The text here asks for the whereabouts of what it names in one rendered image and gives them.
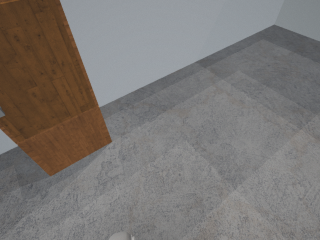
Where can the cupboard door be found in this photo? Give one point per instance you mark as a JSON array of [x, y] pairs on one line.
[[41, 81]]

